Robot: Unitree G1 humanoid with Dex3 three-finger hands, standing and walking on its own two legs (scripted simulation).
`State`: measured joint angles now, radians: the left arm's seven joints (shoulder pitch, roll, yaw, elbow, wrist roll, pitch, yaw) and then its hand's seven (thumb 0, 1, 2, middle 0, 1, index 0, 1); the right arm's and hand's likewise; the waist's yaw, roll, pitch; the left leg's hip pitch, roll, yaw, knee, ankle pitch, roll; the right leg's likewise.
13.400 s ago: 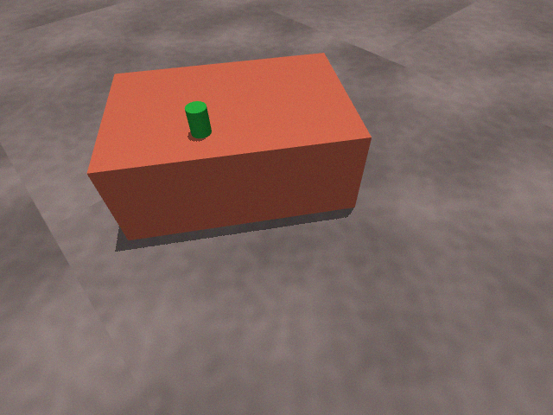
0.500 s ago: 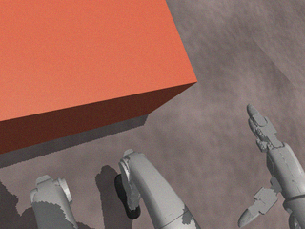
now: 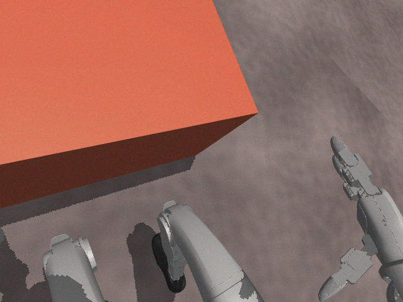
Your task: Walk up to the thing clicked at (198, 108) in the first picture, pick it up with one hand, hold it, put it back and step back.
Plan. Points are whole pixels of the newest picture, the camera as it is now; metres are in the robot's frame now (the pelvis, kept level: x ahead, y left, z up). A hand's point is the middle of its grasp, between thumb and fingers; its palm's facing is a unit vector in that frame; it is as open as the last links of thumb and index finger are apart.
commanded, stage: settle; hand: left
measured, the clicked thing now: out of the picture +0.57 +0.26 -0.06
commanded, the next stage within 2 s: lift in 0.88 s
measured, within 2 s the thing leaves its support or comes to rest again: leaves its support in 0.04 s
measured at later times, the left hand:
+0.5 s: hand out of the picture +0.56 +0.26 +0.02, palm faces +0.34 -0.94 -0.02, open 11.2 cm
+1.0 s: hand out of the picture +0.57 +0.27 +0.06, palm faces +0.33 -0.94 -0.01, open 11.2 cm
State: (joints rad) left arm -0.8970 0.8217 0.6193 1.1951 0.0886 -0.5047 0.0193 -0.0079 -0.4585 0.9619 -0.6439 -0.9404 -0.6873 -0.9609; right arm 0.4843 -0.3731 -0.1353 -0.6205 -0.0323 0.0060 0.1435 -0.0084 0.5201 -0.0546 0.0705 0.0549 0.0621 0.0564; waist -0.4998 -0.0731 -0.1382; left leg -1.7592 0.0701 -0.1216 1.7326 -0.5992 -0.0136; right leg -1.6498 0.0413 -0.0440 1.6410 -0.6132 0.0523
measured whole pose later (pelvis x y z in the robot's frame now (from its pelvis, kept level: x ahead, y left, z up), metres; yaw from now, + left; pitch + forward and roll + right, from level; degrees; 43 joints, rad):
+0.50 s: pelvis +0.01 +0.00 +0.04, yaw +1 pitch +32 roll -7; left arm -0.91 0.74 0.57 1.23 0.08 -0.46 0.04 -0.01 -0.57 1.11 -0.62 -1.04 -0.67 -1.06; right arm 0.44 -0.35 -0.09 -0.50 -0.05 0.04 0.11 -0.01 0.54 -0.05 0.07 0.05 0.06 0.06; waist -0.43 -0.03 -0.14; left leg -1.57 0.07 -0.10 1.58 -0.57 -0.01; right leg -1.47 0.03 -0.03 1.49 -0.58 0.05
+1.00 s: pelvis +0.02 +0.00 +0.06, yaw +2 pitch +31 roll -7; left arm -0.93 0.73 0.56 1.26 0.08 -0.49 0.03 -0.01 -0.60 1.15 -0.62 -1.06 -0.66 -1.08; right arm 0.42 -0.31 -0.05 -0.39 -0.07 0.05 0.10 -0.01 0.55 -0.05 0.07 0.05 0.06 0.06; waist -0.41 -0.03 -0.15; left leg -1.50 0.07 -0.09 1.50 -0.56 -0.01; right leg -1.39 0.03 -0.03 1.41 -0.56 0.05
